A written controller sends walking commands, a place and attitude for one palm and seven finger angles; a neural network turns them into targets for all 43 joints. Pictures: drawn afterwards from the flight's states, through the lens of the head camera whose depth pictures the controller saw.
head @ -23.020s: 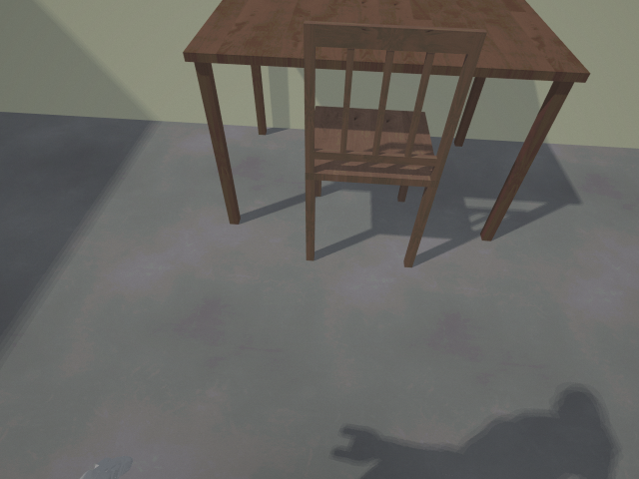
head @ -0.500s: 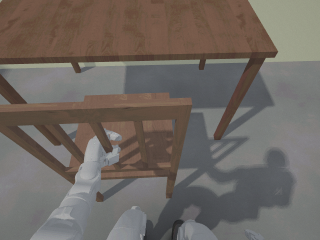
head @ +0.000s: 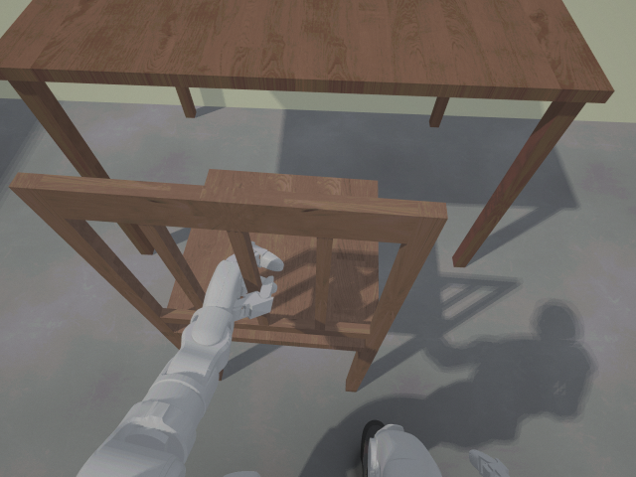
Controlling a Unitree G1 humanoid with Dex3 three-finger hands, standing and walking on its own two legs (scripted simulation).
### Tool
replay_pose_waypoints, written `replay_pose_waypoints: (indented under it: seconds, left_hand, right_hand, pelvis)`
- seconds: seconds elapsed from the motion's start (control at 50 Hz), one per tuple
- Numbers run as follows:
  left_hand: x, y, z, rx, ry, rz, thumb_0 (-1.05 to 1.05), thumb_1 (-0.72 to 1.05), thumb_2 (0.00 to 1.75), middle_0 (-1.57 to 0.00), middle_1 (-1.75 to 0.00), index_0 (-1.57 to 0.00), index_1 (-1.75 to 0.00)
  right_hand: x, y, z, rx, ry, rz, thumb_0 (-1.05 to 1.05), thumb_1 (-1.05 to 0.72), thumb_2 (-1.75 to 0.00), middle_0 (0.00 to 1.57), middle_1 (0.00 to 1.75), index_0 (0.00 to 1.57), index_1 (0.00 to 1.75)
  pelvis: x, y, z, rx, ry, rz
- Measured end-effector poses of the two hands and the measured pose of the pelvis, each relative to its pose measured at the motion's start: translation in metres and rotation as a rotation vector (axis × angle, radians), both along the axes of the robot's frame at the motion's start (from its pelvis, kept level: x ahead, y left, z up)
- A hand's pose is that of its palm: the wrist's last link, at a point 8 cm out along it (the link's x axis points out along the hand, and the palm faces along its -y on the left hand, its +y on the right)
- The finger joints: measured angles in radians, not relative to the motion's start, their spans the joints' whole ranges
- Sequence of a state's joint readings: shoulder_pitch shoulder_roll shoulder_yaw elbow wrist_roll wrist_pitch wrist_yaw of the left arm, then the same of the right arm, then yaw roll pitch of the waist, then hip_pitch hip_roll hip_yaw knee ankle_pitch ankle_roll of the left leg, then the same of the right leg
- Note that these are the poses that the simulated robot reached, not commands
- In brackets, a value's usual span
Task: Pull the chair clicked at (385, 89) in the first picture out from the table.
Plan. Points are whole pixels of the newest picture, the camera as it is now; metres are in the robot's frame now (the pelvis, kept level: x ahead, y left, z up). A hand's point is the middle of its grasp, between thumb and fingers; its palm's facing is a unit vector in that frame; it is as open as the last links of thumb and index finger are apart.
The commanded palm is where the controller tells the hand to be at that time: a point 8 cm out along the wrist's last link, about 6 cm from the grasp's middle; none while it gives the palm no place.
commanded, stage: step backward, pulling the chair out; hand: left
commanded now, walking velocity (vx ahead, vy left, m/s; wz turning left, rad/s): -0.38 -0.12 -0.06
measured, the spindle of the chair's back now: (253, 283) +0.37 +0.10 -0.05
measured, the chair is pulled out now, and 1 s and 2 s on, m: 0.25 0.44 0.64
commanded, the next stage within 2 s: stop walking, hand still on the chair in 1.20 s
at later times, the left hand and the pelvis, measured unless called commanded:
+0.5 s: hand (257, 331) +0.30 +0.09 -0.05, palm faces -0.08 -0.98 -0.17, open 5.0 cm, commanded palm +0.27 +0.15 -0.06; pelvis -0.07 +0.00 +0.02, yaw +0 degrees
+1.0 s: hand (244, 447) +0.16 +0.09 -0.05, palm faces -0.08 -0.98 -0.17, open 5.0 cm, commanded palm +0.14 +0.15 -0.05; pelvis -0.19 +0.00 +0.02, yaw -2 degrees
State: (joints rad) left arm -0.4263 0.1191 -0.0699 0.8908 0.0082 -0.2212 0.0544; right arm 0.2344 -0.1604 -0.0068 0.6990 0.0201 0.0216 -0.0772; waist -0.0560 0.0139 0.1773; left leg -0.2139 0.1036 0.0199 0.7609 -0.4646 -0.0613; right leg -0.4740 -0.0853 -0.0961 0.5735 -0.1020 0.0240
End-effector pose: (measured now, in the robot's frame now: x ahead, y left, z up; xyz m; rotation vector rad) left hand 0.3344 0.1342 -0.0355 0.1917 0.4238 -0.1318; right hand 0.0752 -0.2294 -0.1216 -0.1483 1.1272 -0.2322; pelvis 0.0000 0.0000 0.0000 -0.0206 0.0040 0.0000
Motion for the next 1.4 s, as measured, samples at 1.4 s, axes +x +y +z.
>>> replay_pose_waypoints:
  seconds: [1.4]
  left_hand:
    - [-0.313,0.033,0.008,0.022,0.032,0.083,0.02,0.73,0.82,-0.4,-1.28,-0.5,-1.45]
  right_hand:
    - [-0.316,-0.005,0.009,0.029,0.048,0.002,0.01,-0.91,-0.9,0.2,0.3,0.21,0.3]
  pelvis:
    - [-0.306,-0.005,0.018,-0.031,0.003,-0.083]
